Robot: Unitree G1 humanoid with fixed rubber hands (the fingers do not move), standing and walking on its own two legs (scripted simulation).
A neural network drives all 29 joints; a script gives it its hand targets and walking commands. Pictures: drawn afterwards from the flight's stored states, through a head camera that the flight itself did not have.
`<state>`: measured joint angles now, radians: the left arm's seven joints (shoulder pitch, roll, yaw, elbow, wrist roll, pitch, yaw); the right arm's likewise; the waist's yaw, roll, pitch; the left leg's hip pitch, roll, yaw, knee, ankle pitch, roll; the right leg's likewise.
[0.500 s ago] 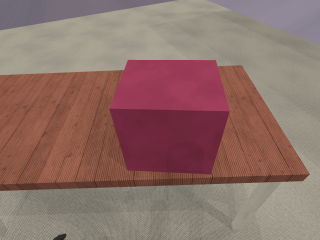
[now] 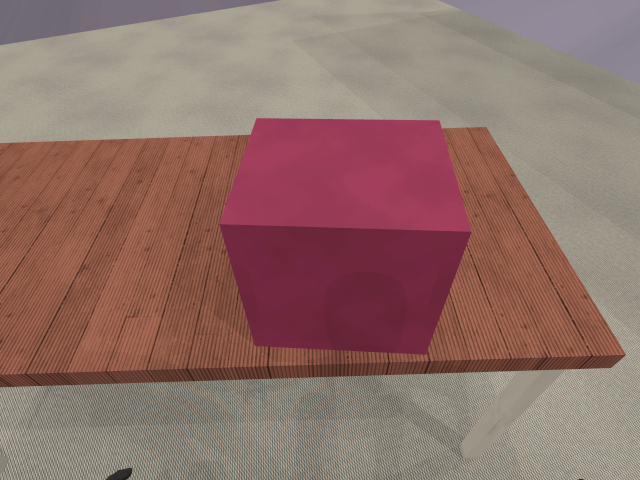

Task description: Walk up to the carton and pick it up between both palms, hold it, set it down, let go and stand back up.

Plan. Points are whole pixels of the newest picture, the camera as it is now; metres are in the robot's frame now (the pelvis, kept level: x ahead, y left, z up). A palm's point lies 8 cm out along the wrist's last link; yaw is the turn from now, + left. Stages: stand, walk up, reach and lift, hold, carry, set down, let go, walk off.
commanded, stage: stand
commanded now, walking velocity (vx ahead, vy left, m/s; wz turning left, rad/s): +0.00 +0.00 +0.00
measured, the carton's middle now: (342, 238) +0.46 +0.01 +0.05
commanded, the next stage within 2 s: none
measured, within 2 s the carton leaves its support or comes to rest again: neither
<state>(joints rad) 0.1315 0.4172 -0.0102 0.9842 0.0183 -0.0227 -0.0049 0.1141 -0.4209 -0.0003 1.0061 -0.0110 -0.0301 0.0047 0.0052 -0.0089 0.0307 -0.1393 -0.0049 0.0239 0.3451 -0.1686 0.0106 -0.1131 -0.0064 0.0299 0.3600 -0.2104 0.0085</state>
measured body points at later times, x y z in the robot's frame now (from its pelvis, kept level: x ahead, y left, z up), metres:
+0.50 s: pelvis +0.01 +0.01 +0.00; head +0.00 +0.00 +0.45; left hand +0.11 +0.33 -0.11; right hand +0.12 -0.32 -0.11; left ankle +0.01 +0.11 -0.75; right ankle -0.01 -0.13 -0.75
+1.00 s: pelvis +0.00 +0.00 +0.00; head +0.00 +0.00 +0.45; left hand +0.10 +0.33 -0.11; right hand +0.10 -0.33 -0.11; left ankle +0.01 +0.11 -0.75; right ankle -0.01 -0.13 -0.75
